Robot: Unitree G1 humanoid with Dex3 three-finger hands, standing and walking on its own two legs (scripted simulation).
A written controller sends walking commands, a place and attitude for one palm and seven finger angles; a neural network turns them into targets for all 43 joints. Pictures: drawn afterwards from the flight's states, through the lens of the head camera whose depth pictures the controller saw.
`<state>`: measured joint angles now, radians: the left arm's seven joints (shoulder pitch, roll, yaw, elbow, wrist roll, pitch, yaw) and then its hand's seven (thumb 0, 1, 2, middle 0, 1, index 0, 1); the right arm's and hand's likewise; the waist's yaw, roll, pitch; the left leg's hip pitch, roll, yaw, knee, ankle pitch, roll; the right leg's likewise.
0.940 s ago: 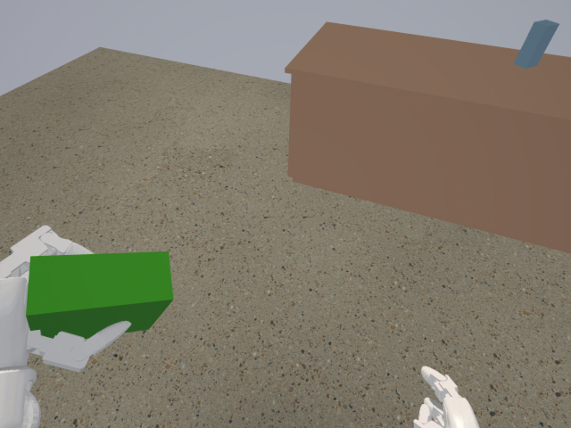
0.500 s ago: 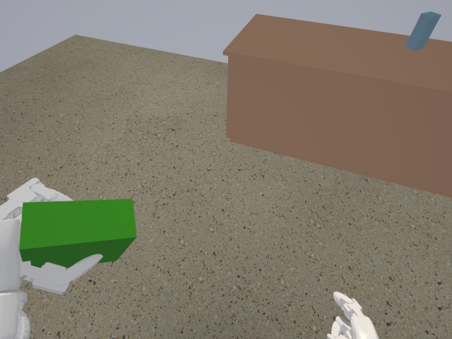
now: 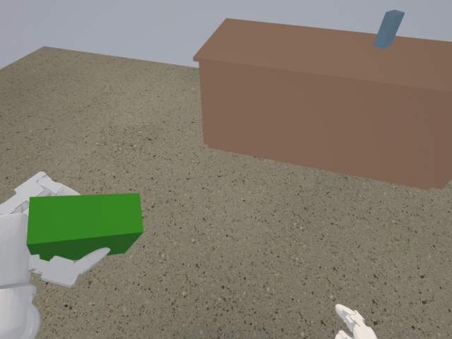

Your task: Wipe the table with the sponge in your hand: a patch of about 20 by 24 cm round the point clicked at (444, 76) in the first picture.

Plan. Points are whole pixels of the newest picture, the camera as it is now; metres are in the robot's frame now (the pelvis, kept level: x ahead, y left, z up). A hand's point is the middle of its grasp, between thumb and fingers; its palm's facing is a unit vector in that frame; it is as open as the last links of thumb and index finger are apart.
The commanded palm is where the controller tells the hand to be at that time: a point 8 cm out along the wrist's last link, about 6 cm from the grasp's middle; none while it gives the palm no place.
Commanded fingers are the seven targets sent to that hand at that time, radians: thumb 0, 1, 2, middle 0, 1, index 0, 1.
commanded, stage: walk to a spot facing it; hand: left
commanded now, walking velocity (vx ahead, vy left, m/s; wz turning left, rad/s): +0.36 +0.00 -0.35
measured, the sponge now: (101, 228) +0.23 +0.19 +0.15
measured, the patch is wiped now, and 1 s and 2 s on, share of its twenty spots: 0.00 0.00 0.00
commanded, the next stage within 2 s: none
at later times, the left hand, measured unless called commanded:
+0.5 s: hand (178, 148) +0.38 +0.11 +0.17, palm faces +0.20 -0.83 -0.52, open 9.7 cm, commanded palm +0.32 +0.18 +0.19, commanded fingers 0.00 0.10 1.30 -1.20 -1.60 -1.20 -1.60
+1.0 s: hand (206, 100) +0.52 +0.08 +0.18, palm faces +0.26 -0.87 -0.41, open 9.7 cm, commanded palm +0.46 +0.14 +0.19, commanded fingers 0.00 0.10 1.30 -1.20 -1.60 -1.20 -1.60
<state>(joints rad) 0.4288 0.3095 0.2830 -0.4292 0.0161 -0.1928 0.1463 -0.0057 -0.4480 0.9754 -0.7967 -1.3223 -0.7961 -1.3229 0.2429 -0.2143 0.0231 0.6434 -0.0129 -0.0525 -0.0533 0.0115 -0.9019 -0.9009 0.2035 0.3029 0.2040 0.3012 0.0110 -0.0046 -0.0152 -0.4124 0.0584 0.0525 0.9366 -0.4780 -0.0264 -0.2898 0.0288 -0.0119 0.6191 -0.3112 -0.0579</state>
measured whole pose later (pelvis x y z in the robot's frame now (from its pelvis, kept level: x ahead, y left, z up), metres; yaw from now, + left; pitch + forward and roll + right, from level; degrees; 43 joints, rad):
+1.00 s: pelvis +0.25 -0.11 -0.01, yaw -11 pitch -2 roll +2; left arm 0.39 0.38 0.37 -0.47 -0.01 -0.21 0.16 -0.01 -0.45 0.98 -0.80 -1.32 -0.80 -1.32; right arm 0.16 -0.14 0.01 0.59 0.00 -0.08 -0.05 0.01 -0.91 -0.90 0.20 0.30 0.20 0.30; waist -0.02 -0.02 0.06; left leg -0.35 0.10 0.16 0.62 -0.23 0.00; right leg -0.43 -0.08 -0.06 1.07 -0.49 0.00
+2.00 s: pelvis +0.50 -0.26 +0.01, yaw +10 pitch -1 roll +3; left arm 0.44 0.32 0.33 -0.50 0.00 -0.19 0.15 -0.01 -0.45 0.98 -0.80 -1.33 -0.80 -1.33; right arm 0.20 -0.23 -0.01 0.66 -0.01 -0.05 -0.06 0.01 -0.90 -0.90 0.20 0.30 0.20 0.30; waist 0.02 -0.01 0.09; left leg -0.52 0.07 0.11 1.01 -0.43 -0.03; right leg -0.20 -0.18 -0.24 0.58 -0.34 0.00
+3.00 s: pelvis +0.52 -0.36 +0.01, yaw +43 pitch -1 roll -2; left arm 0.52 0.39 0.36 -0.58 -0.04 -0.18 0.13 -0.01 -0.45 0.99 -0.79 -1.33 -0.79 -1.33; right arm 0.24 -0.16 0.01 0.59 0.00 -0.10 -0.02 0.01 -0.90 -0.90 0.20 0.30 0.20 0.30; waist 0.00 0.02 0.02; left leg -0.29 0.03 -0.07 0.53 -0.23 -0.02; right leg -0.42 -0.04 -0.08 0.86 -0.43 0.08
